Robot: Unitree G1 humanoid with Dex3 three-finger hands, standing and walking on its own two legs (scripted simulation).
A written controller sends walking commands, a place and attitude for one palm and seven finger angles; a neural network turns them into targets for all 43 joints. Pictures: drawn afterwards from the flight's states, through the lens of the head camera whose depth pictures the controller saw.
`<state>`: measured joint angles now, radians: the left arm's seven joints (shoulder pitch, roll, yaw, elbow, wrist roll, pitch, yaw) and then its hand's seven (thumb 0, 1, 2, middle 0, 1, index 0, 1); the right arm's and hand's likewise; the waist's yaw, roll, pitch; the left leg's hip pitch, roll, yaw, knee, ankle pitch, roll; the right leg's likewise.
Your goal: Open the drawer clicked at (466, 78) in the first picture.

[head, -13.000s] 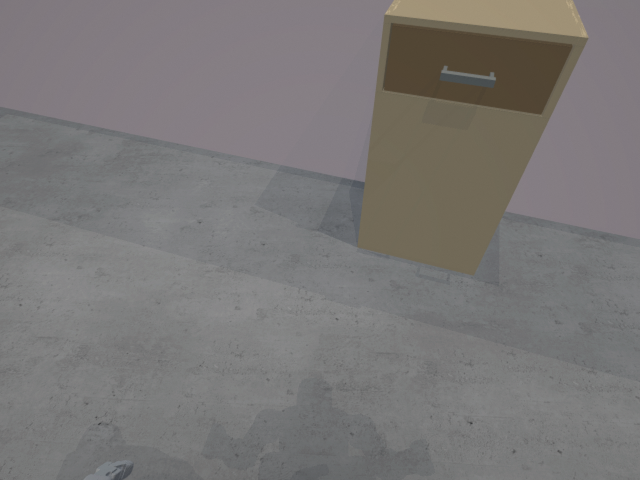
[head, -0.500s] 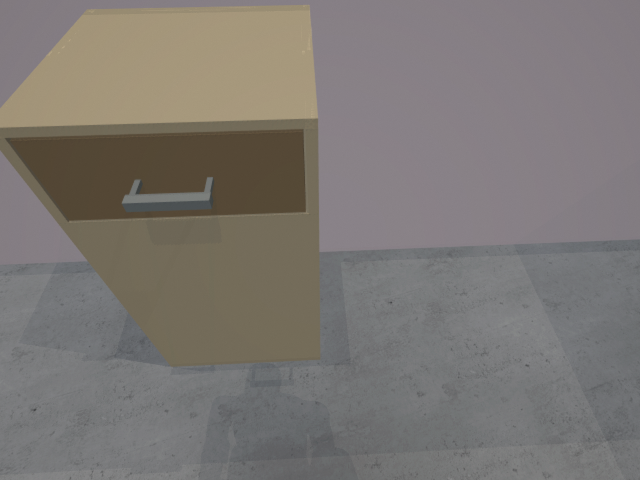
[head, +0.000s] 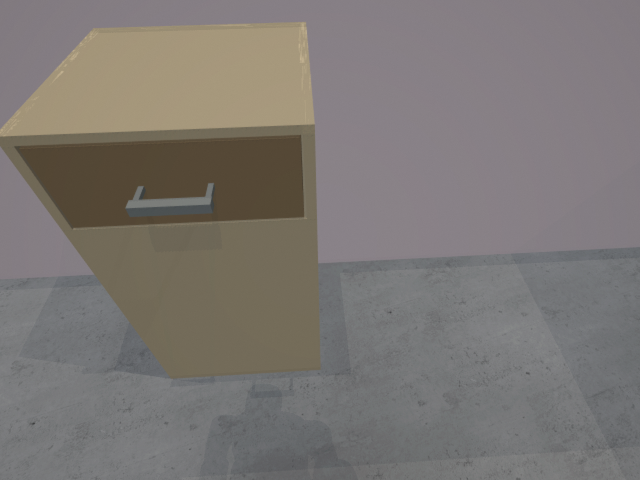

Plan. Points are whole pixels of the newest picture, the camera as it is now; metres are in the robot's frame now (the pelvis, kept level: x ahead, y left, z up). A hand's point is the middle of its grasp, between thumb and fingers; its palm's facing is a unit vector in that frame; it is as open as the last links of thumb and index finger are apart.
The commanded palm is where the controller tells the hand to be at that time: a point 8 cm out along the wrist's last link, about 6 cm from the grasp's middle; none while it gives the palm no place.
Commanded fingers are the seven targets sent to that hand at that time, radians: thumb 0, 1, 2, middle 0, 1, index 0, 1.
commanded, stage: look again from close up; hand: left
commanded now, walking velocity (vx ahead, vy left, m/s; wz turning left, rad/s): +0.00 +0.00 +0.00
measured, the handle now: (173, 198) +0.53 +0.28 +0.04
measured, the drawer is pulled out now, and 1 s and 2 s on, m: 0.00 0.00 0.00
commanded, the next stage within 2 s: shuffle to correct the standing spot in 0.24 s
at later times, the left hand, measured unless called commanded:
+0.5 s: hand out of the picture +0.00 +0.16 -0.17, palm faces +0.05 -0.98 -0.20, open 7.3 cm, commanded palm none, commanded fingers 0.00 0.90 0.90 -0.20 -0.30 -0.20 -0.30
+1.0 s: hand out of the picture +0.04 +0.19 -0.17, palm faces +0.06 -0.97 -0.22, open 7.3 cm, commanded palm none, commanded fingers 0.00 0.90 0.90 -0.20 -0.30 -0.20 -0.30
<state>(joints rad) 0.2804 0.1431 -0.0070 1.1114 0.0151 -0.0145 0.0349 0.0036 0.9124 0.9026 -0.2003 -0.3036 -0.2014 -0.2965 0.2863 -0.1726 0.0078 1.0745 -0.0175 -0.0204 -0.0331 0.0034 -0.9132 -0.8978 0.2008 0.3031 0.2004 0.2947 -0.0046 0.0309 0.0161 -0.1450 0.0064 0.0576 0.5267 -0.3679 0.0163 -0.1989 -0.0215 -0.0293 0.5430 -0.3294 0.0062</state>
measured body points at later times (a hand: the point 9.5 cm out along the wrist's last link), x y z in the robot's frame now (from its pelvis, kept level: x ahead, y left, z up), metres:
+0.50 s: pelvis +0.00 -0.01 +0.00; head +0.02 -0.02 +0.45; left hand +0.00 +0.21 -0.16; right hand -0.02 -0.23 -0.17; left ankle -0.05 +0.10 -0.73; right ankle -0.02 -0.12 -0.73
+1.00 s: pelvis +0.03 +0.02 +0.00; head +0.04 +0.00 +0.45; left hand +0.03 +0.24 -0.15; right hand +0.07 -0.21 -0.16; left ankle +0.01 +0.12 -0.73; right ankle +0.02 -0.09 -0.73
